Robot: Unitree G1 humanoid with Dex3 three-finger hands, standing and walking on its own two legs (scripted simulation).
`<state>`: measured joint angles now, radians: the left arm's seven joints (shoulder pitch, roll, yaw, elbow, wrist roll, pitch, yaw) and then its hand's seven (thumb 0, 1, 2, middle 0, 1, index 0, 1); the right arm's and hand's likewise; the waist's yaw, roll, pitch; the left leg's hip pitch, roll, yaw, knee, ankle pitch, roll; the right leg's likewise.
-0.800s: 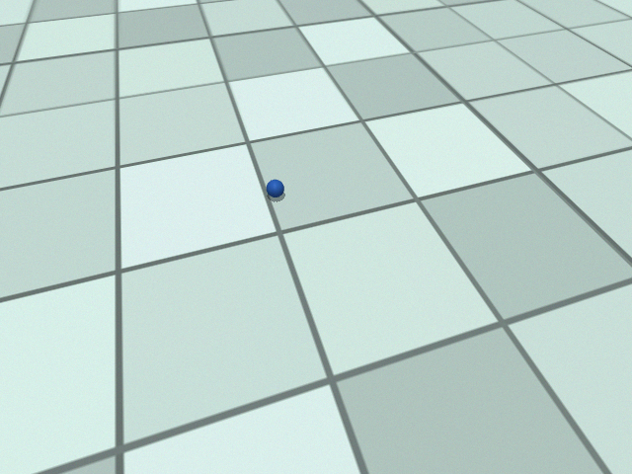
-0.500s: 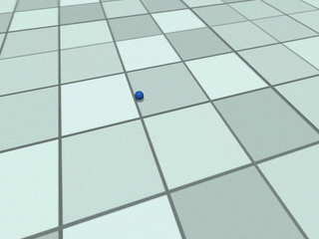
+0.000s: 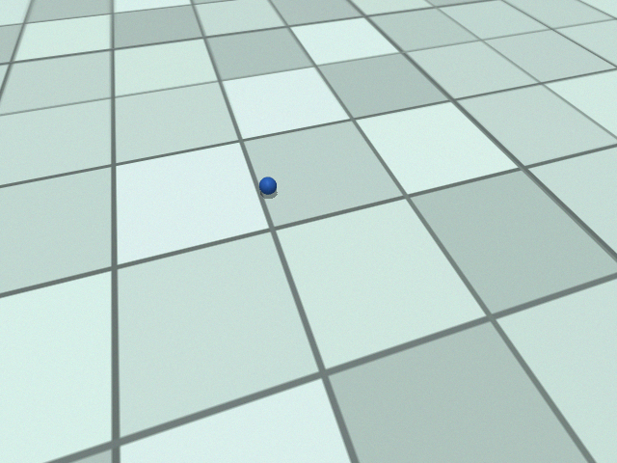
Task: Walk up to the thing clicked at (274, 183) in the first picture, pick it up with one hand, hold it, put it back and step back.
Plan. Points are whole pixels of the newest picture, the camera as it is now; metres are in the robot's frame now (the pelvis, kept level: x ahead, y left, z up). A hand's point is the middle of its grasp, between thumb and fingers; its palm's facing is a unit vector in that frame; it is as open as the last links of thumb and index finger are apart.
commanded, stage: stand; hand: left
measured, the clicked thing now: (268, 185) +1.33 +0.19 -0.74
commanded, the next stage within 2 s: walk up in 0.32 s
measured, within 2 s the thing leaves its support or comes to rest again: neither
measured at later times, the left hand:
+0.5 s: hand out of the picture +0.09 +0.27 -0.16, palm faces -0.02 -0.93 -0.37, open 7.4 cm
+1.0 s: hand (156, 409) +0.22 +0.26 -0.18, palm faces +0.01 -0.94 -0.33, open 7.4 cm
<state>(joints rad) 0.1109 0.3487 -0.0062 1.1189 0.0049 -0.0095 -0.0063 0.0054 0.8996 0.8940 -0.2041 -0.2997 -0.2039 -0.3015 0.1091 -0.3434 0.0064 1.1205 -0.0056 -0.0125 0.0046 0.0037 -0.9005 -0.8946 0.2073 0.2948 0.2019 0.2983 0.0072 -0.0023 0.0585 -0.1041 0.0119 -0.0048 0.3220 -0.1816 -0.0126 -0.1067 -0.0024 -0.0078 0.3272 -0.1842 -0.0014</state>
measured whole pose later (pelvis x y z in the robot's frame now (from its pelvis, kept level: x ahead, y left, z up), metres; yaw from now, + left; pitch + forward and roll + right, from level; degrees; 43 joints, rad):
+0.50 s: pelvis +0.02 -0.01 -0.01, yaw -2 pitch -2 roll +2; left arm 0.21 0.41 0.07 1.04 0.04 -0.02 -0.06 0.01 0.90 0.89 -0.21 -0.30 -0.20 -0.30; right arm 0.21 -0.38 -0.07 1.03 -0.04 -0.04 0.06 0.00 -0.90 -0.89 0.21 0.30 0.20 0.30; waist 0.02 -0.02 0.02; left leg -0.14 0.00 0.02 0.49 -0.31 0.03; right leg -0.21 -0.02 -0.01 0.61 -0.43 -0.04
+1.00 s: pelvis +0.21 -0.01 -0.03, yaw +0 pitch -4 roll +0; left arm 0.33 0.39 0.03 0.92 -0.01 -0.04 -0.03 0.01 0.90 0.89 -0.20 -0.30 -0.20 -0.30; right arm 0.15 -0.35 -0.07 0.82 -0.01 -0.05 0.07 0.00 -0.90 -0.89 0.21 0.29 0.20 0.30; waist 0.04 -0.02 0.13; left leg -0.37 -0.03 0.08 0.60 -0.17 0.09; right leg -0.20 0.03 0.04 1.12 -0.46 -0.06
